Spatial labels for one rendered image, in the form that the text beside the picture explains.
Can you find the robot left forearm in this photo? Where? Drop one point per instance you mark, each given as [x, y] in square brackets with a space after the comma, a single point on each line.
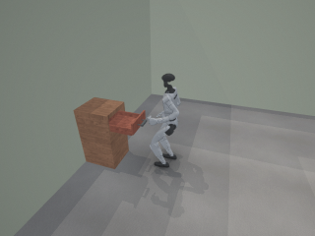
[169, 117]

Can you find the left robot upper arm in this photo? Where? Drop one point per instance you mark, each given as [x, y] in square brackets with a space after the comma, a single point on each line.
[167, 100]

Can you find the robot torso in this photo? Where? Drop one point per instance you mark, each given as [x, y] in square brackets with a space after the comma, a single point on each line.
[168, 111]

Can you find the handle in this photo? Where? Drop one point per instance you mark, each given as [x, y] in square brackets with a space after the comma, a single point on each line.
[144, 122]

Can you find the drawer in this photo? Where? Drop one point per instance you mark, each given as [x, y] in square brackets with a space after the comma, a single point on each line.
[126, 123]

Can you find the right robot thigh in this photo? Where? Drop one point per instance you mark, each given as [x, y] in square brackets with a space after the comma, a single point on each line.
[164, 124]

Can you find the right robot hand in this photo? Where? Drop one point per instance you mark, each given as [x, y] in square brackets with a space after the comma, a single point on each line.
[163, 115]

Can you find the left robot hand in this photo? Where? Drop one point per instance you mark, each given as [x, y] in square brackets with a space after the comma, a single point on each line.
[152, 121]

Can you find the right robot upper arm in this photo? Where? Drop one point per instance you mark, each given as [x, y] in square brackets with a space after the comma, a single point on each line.
[178, 99]

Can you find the cabinet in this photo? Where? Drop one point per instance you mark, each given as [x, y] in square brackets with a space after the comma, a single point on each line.
[100, 145]

